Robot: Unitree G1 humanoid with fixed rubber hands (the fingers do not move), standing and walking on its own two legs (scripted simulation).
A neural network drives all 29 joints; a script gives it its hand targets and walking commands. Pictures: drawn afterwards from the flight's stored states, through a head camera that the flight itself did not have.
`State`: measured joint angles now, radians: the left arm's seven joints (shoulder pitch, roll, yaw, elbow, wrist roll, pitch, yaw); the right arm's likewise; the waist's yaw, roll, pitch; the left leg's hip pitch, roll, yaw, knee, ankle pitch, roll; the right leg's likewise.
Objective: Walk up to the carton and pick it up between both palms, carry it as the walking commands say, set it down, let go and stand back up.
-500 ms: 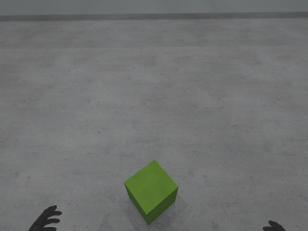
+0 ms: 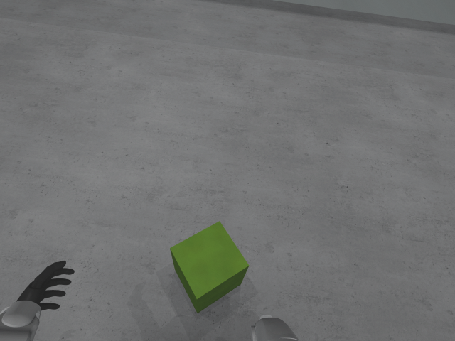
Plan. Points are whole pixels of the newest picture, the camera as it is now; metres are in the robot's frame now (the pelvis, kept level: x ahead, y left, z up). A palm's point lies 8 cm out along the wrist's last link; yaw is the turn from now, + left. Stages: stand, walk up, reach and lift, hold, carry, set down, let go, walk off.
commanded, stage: walk up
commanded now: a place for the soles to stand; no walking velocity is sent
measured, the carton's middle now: (208, 267) +0.44 +0.03 -0.64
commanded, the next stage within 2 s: none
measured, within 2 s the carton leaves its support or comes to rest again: neither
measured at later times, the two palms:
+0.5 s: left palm out of the picture +0.01 +0.18 -0.11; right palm out of the picture +0.21 -0.50 -0.07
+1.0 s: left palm out of the picture -0.05 +0.10 -0.08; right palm (433, 245) +0.33 -0.47 -0.10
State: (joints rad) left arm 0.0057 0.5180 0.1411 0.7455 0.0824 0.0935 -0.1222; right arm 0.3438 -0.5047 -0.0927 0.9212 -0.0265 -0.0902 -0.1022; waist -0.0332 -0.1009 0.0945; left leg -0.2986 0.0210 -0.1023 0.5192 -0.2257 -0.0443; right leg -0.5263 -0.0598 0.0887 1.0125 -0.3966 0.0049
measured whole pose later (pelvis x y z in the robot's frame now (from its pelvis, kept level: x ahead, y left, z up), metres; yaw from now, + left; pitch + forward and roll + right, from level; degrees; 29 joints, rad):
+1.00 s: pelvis +0.07 -0.24 -0.01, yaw +32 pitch -1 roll +1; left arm 0.26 0.48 0.06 0.78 0.01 -0.03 -0.01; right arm 0.24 -0.47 -0.05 0.82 -0.02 -0.04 0.00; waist 0.03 0.02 0.07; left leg -0.33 -0.02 -0.05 0.68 -0.32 0.00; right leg -0.34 -0.09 -0.12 0.72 -0.36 0.00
